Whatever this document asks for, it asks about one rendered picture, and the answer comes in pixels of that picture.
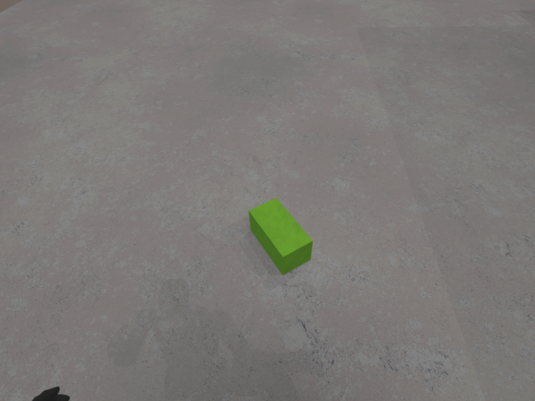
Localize carton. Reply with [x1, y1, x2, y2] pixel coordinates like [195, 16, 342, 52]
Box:
[248, 198, 313, 275]

